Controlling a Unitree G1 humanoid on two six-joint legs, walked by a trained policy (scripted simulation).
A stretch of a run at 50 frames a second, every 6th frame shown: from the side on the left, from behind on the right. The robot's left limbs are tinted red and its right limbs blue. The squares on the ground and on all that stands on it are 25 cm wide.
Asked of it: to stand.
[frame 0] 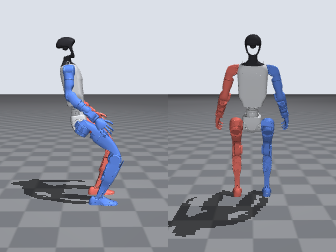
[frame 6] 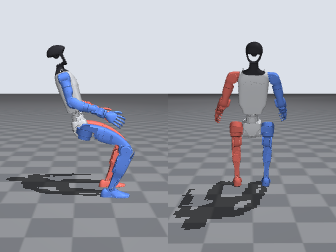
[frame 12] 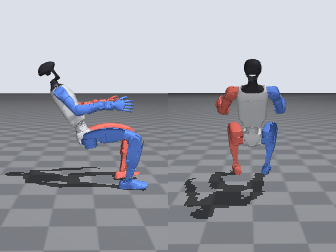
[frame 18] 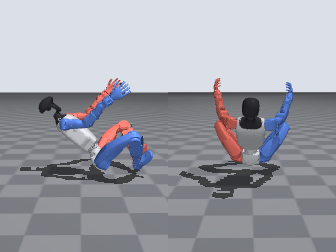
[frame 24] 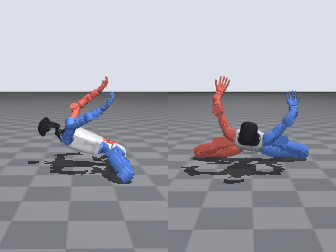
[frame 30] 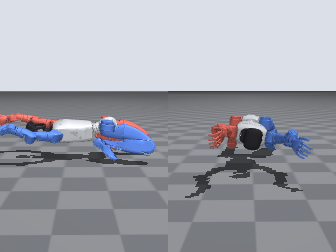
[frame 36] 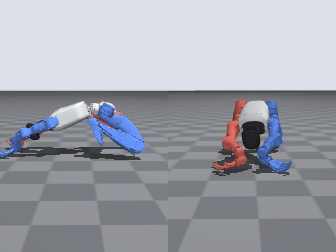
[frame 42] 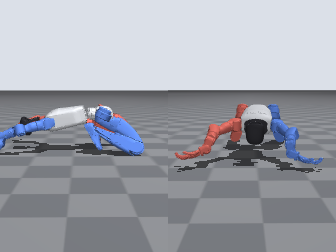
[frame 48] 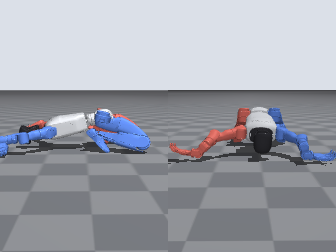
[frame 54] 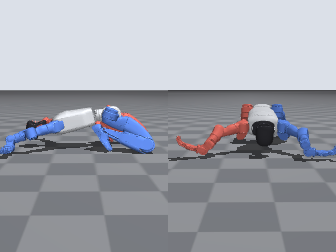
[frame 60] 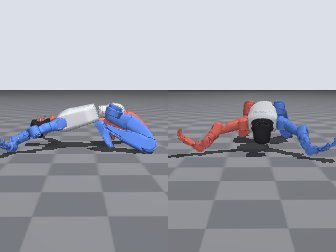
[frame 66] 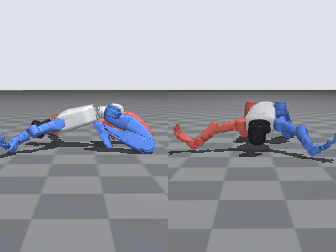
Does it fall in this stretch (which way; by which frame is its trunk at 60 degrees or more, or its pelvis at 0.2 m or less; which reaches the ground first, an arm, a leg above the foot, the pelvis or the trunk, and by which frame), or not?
yes: goes over backward; its pelvis at 0.2 m or less by frame 18; the pelvis reaches the ground first, by frame 24
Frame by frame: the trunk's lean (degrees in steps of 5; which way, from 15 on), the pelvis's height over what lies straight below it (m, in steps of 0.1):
0: 10, 0.7
6: 20 backward, 0.6
12: 30 backward, 0.4
18: 50 backward, 0.2
24: 70 backward, 0.1
30: 90 backward, 0.2
36: 115 backward, 0.3
42: 105 backward, 0.3
48: 105 backward, 0.2
54: 105 backward, 0.2
60: 105 backward, 0.2
66: 105 backward, 0.2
